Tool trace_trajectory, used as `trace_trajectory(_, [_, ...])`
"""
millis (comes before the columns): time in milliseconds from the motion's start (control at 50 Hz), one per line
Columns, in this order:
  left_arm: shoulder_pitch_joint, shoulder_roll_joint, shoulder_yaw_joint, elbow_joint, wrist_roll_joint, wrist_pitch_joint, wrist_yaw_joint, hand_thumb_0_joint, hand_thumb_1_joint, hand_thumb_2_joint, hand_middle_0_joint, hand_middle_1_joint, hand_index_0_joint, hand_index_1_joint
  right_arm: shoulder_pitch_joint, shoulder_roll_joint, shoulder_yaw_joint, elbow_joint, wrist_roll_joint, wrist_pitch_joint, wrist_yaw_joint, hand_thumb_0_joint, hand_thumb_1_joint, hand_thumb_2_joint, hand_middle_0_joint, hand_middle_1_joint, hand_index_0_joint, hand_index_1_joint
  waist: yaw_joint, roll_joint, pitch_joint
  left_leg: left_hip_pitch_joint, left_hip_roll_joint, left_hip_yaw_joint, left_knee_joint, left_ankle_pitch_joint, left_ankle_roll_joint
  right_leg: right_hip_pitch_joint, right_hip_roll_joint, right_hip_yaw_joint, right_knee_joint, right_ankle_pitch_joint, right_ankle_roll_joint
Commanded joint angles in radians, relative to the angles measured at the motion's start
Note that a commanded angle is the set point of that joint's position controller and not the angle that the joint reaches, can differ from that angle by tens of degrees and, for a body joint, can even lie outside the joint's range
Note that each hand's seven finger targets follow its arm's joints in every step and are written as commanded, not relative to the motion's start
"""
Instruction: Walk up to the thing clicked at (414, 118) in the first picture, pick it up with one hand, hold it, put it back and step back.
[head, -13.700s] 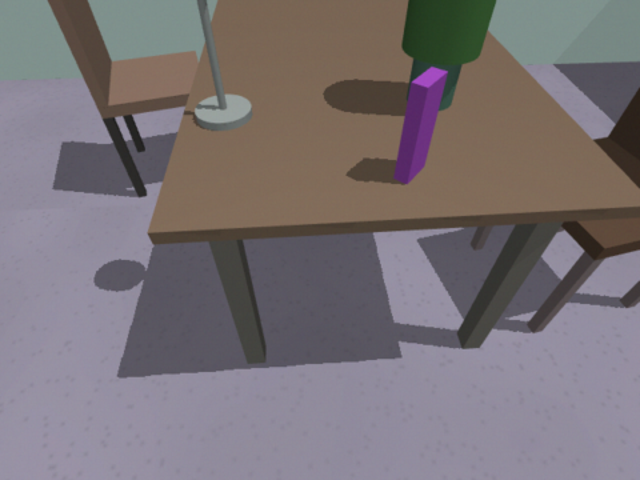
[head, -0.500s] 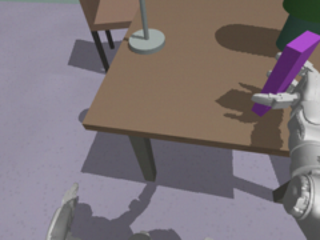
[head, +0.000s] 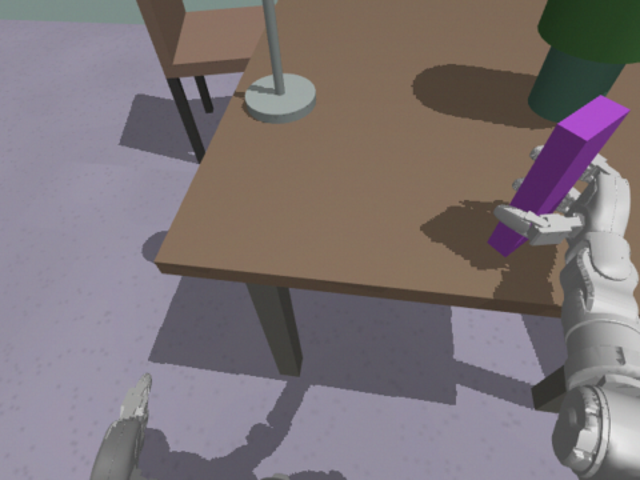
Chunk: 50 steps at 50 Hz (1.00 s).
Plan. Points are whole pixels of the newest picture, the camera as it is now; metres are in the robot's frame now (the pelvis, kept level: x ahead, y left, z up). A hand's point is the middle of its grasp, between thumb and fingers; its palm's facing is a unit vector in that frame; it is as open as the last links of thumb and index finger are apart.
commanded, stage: settle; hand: right
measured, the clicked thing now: (546, 187) +0.46 -0.21 +0.12
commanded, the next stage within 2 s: lift in 1.24 s
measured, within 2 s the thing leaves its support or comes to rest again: leaves its support in 0.26 s
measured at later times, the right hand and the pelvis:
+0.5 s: hand (558, 175) +0.46 -0.22 +0.14, palm faces +0.21 +0.98 +0.01, open 9.7 cm; pelvis +0.00 +0.00 +0.01, yaw +0 degrees
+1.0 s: hand (562, 154) +0.46 -0.21 +0.17, palm faces +0.20 +0.98 +0.01, open 9.7 cm; pelvis +0.00 +0.00 +0.02, yaw +0 degrees
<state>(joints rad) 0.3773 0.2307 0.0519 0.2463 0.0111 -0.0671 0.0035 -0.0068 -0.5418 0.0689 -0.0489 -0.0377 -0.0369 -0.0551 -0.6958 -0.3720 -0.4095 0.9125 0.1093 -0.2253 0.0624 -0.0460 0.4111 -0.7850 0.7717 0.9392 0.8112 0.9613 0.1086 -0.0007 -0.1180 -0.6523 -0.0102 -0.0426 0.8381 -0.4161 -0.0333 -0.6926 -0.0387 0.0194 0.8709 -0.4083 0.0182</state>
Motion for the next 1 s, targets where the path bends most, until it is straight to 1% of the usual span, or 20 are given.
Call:
trace_trajectory(0, [-0.019,0.167,0.11,-0.184,-0.009,-0.042,0.021,0.0,-0.587,0.087,-0.058,-0.045,-0.038,-0.066,-0.401,-0.256,-0.011,-0.267,-0.017,-0.065,0.007,0.0,-0.072,-1.03,1.017,1.118,1.051,1.119,0.001,-0.054,-0.395,0.16,-0.008,0.04,-0.093,0.381,0.016,0.256,0.02,-0.037,-0.083,0.327,-0.036])
trace_trajectory(20, [-0.003,0.156,0.102,-0.167,-0.009,-0.04,0.02,0.0,-0.585,0.086,-0.058,-0.046,-0.039,-0.067,-0.391,-0.215,0.019,-0.234,-0.017,-0.057,0.013,0.0,-0.073,-1.053,1.009,1.131,1.046,1.132,0.008,-0.057,-0.374,0.158,-0.008,0.04,-0.095,0.383,0.017,0.253,0.02,-0.037,-0.085,0.323,-0.035])
trace_trajectory(40, [-0.009,0.167,0.114,-0.176,-0.013,-0.041,0.022,0.0,-0.582,0.084,-0.058,-0.046,-0.039,-0.066,-0.436,-0.245,0.002,-0.32,-0.008,-0.061,0.014,0.0,-0.083,-1.045,1.021,1.13,1.056,1.131,-0.001,-0.078,-0.406,0.166,-0.007,0.039,-0.096,0.396,0.017,0.278,0.021,-0.036,-0.087,0.338,-0.032])
trace_trajectory(100, [-0.04,0.145,0.084,-0.199,-0.017,-0.047,0.022,0.0,-0.59,0.089,-0.058,-0.045,-0.037,-0.068,-0.484,-0.239,-0.003,-0.33,0.004,-0.047,0.009,0.0,-0.063,-1.051,1.022,1.138,1.059,1.138,-0.003,-0.084,-0.434,0.186,-0.01,0.051,-0.097,0.43,0.019,0.317,0.019,-0.029,-0.095,0.387,-0.028])
trace_trajectory(140, [-0.011,0.15,0.096,-0.14,-0.017,-0.045,0.026,0.0,-0.59,0.089,-0.058,-0.045,-0.037,-0.068,-0.504,-0.285,-0.028,-0.347,0.003,-0.041,0.001,0.0,-0.077,-1.061,1.035,1.149,1.071,1.149,-0.015,-0.116,-0.416,0.18,-0.01,0.051,-0.102,0.433,0.022,0.331,0.019,-0.031,-0.104,0.403,-0.025])
trace_trajectory(180, [-0.023,0.144,0.087,-0.148,-0.016,-0.049,0.026,0.0,-0.586,0.087,-0.059,-0.045,-0.038,-0.066,-0.495,-0.234,0.012,-0.308,0.0,-0.029,-0.003,0.0,-0.096,-1.039,1.053,1.139,1.086,1.139,-0.004,-0.099,-0.396,0.178,-0.01,0.052,-0.113,0.429,0.021,0.34,0.019,-0.032,-0.111,0.396,-0.026])
trace_trajectory(220, [-0.031,0.165,0.107,-0.129,-0.017,-0.052,0.033,0.0,-0.578,0.083,-0.06,-0.046,-0.041,-0.066,-0.504,-0.26,-0.001,-0.306,0.001,-0.023,-0.009,0.0,-0.115,-1.071,1.063,1.163,1.097,1.163,-0.005,-0.086,-0.379,0.182,-0.009,0.05,-0.125,0.411,0.021,0.333,0.018,-0.033,-0.12,0.372,-0.026])
trace_trajectory(260, [-0.039,0.14,0.078,-0.109,-0.016,-0.056,0.032,0.0,-0.579,0.084,-0.058,-0.046,-0.039,-0.065,-0.516,-0.254,0.01,-0.309,-0.001,-0.021,-0.012,0.0,-0.099,-1.073,1.056,1.163,1.092,1.164,-0.013,-0.093,-0.368,0.178,-0.01,0.053,-0.132,0.38,0.025,0.33,0.019,-0.033,-0.134,0.347,-0.024])
trace_trajectory(320, [-0.056,0.148,0.082,-0.11,-0.016,-0.064,0.035,0.0,-0.578,0.083,-0.057,-0.046,-0.038,-0.065,-0.55,-0.25,0.016,-0.335,0.005,-0.014,-0.004,0.0,-0.105,-1.084,1.058,1.174,1.094,1.174,-0.009,-0.1,-0.415,0.194,-0.014,0.062,-0.136,0.406,0.026,0.388,0.014,-0.024,-0.141,0.414,-0.018])
trace_trajectory(380, [-0.056,0.154,0.084,-0.087,-0.02,-0.065,0.038,0.0,-0.583,0.086,-0.056,-0.043,-0.035,-0.065,-0.51,-0.25,0.01,-0.251,0.006,0.006,-0.005,0.0,-0.103,-1.128,1.069,1.211,1.11,1.211,-0.014,-0.07,-0.363,0.201,-0.012,0.06,-0.149,0.387,0.025,0.354,0.017,-0.028,-0.158,0.365,-0.023])
trace_trajectory(440, [-0.075,0.176,0.097,-0.113,-0.02,-0.074,0.045,0.0,-0.583,0.085,-0.055,-0.043,-0.035,-0.064,-0.583,-0.269,0.017,-0.301,0.007,0.005,-0.006,0.0,-0.115,-1.154,1.07,1.229,1.112,1.229,-0.007,-0.073,-0.402,0.21,-0.015,0.066,-0.16,0.388,0.026,0.404,0.012,-0.024,-0.173,0.385,-0.019])
trace_trajectory(580, [-0.023,0.14,0.061,-0.069,-0.026,-0.078,0.039,0.0,-0.582,0.083,-0.053,-0.042,-0.033,-0.063,-0.57,-0.294,0.003,-0.262,0.009,0.023,-0.002,0.0,-0.159,-1.175,1.082,1.245,1.122,1.245,-0.025,-0.07,-0.336,0.228,-0.008,0.057,-0.188,0.365,0.021,0.369,0.022,-0.037,-0.197,0.33,-0.024])
trace_trajectory(620, [-0.049,0.124,0.047,-0.089,-0.023,-0.085,0.037,0.0,-0.582,0.084,-0.052,-0.042,-0.032,-0.063,-0.576,-0.236,0.039,-0.226,0.01,0.031,0.004,0.0,-0.143,-1.166,1.08,1.241,1.12,1.241,-0.005,-0.063,-0.32,0.214,-0.012,0.061,-0.191,0.36,0.024,0.375,0.018,-0.033,-0.202,0.335,-0.021])
trace_trajectory(640, [-0.075,0.13,0.052,-0.087,-0.024,-0.087,0.037,0.0,-0.583,0.083,-0.053,-0.04,-0.032,-0.062,-0.606,-0.268,0.021,-0.29,0.013,0.026,0.0,0.0,-0.159,-1.166,1.075,1.236,1.114,1.237,-0.028,-0.082,-0.341,0.235,-0.007,0.054,-0.194,0.363,0.023,0.374,0.022,-0.037,-0.202,0.328,-0.021])
trace_trajectory(680, [-0.05,0.146,0.072,-0.051,-0.026,-0.087,0.041,0.0,-0.589,0.087,-0.053,-0.041,-0.031,-0.064,-0.569,-0.276,0.021,-0.23,0.009,0.039,-0.002,0.0,-0.156,-1.181,1.083,1.251,1.124,1.251,-0.015,-0.063,-0.316,0.225,-0.006,0.05,-0.198,0.37,0.021,0.372,0.024,-0.04,-0.2,0.325,-0.024])
trace_trajectory(720, [-0.078,0.179,0.097,-0.09,-0.024,-0.094,0.046,0.0,-0.589,0.088,-0.052,-0.041,-0.03,-0.063,-0.626,-0.289,0.018,-0.306,0.012,0.036,-0.002,0.0,-0.134,-1.178,1.071,1.245,1.112,1.246,-0.005,-0.056,-0.399,0.244,-0.007,0.052,-0.196,0.4,0.019,0.421,0.02,-0.037,-0.198,0.354,-0.025])
trace_trajectory(860, [-0.095,0.116,0.027,-0.041,-0.026,-0.096,0.042,0.0,-0.595,0.092,-0.05,-0.038,-0.025,-0.063,-0.595,-0.28,0.024,-0.231,0.011,0.056,-0.01,0.0,-0.141,-1.189,1.091,1.263,1.133,1.264,-0.031,-0.07,-0.31,0.246,-0.01,0.06,-0.216,0.356,0.024,0.385,0.02,-0.035,-0.224,0.325,-0.019])
trace_trajectory(940, [-0.083,0.161,0.072,-0.052,-0.025,-0.101,0.052,0.0,-0.597,0.093,-0.05,-0.037,-0.025,-0.063,-0.617,-0.284,0.024,-0.253,0.015,0.064,-0.004,0.0,-0.13,-1.189,1.084,1.26,1.127,1.261,-0.006,-0.053,-0.37,0.256,-0.012,0.06,-0.216,0.389,0.02,0.43,0.018,-0.035,-0.221,0.351,-0.022])
trace_trajectory(960, [-0.088,0.137,0.044,-0.049,-0.027,-0.101,0.048,0.0,-0.601,0.095,-0.05,-0.037,-0.024,-0.064,-0.613,-0.281,0.037,-0.292,0.017,0.065,-0.002,0.0,-0.15,-1.191,1.093,1.263,1.135,1.264,-0.024,-0.072,-0.352,0.268,-0.009,0.058,-0.221,0.392,0.021,0.424,0.022,-0.039,-0.229,0.356,-0.02])
trace_trajectory(980, [-0.071,0.158,0.071,-0.048,-0.025,-0.099,0.05,0.0,-0.599,0.094,-0.05,-0.037,-0.025,-0.063,-0.658,-0.308,0.02,-0.315,0.017,0.061,-0.004,0.0,-0.148,-1.196,1.094,1.267,1.136,1.268,-0.015,-0.081,-0.385,0.279,-0.006,0.054,-0.221,0.408,0.02,0.431,0.024,-0.041,-0.222,0.365,-0.022])
